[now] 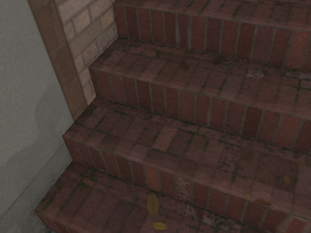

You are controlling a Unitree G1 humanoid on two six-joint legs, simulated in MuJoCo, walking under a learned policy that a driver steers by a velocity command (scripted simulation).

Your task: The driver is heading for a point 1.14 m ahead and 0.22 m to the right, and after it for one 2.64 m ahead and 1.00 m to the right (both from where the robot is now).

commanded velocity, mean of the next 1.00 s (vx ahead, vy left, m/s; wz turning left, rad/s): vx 0.50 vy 0.00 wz -0.32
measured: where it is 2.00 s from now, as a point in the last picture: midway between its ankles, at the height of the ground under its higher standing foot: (265, 72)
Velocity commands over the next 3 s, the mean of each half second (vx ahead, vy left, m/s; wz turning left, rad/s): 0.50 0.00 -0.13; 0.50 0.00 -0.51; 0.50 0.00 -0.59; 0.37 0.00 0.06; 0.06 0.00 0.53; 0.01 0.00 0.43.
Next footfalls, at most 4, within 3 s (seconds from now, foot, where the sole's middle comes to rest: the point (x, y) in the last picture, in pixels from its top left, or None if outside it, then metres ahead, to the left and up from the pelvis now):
0.18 left None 0.30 0.19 -0.69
0.30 left None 0.29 0.22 -0.79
0.62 right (170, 223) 0.53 0.07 -0.62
1.00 left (144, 138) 0.81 0.18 -0.44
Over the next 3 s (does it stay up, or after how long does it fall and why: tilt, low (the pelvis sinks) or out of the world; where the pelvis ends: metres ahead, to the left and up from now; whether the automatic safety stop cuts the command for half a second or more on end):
stays up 1.14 -0.39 0.67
